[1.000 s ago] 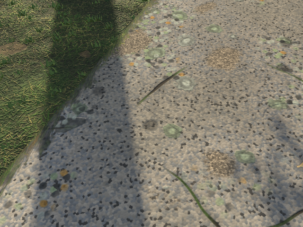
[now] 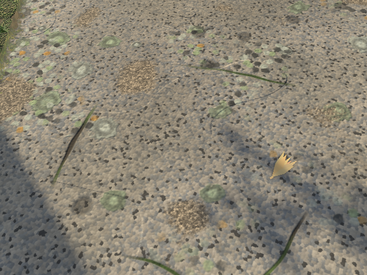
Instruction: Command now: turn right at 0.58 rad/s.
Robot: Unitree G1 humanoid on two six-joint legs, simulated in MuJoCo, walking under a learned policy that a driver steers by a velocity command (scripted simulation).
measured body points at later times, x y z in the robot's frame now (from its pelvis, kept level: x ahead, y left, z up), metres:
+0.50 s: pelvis +0.00 +0.02 -0.01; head +0.04 +0.02 +0.44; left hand +0.17 +0.29 -0.11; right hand +0.11 -0.26 -0.12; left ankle +0.02 +0.15 -0.74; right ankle -0.03 -0.11 -0.74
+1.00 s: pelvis -0.02 +0.07 +0.00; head +0.02 +0.11 +0.45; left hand +0.07 +0.39 -0.11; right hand +0.19 -0.18 -0.08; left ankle -0.02 +0.15 -0.74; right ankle +0.01 -0.09 -0.66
